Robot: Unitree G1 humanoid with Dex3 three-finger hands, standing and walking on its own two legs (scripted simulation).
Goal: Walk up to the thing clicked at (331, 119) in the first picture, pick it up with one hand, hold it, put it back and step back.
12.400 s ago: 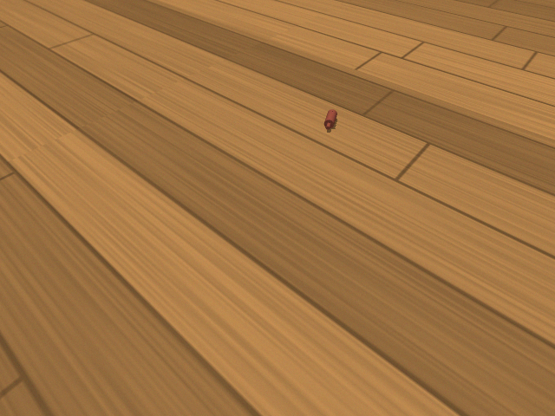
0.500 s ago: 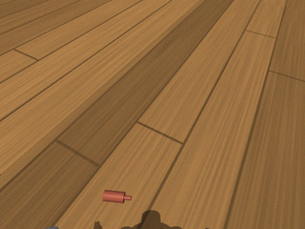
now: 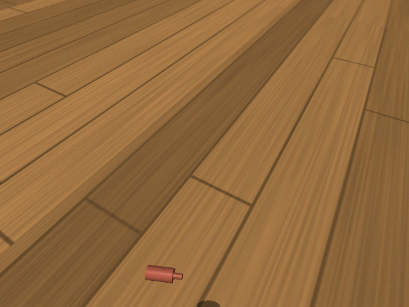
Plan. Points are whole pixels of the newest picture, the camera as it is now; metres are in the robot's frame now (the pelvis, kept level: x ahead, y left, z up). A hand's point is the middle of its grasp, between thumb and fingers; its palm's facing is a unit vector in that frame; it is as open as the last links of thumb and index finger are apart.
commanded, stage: walk up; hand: left
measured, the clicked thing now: (164, 274) +0.44 +0.19 -0.75
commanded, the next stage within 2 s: stand in 0.36 s
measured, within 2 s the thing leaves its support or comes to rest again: neither
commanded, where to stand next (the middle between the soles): +0.05 -0.01 m, yaw -2 degrees
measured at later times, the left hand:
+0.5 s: hand out of the picture +0.09 +0.26 -0.16, palm faces -0.01 -0.94 -0.33, open 7.3 cm
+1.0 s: hand out of the picture +0.10 +0.26 -0.15, palm faces -0.02 -0.94 -0.35, open 7.3 cm
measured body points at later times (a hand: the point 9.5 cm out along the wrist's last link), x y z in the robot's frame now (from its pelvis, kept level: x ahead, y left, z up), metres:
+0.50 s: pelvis +0.01 +0.01 +0.00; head +0.02 +0.01 +0.45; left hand +0.09 +0.31 -0.13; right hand +0.10 -0.29 -0.13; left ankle +0.02 +0.13 -0.75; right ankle +0.02 -0.11 -0.75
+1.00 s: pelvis +0.03 +0.01 +0.00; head +0.04 +0.00 +0.45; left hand +0.10 +0.31 -0.13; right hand +0.11 -0.30 -0.13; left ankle +0.02 +0.13 -0.75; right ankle +0.02 -0.11 -0.75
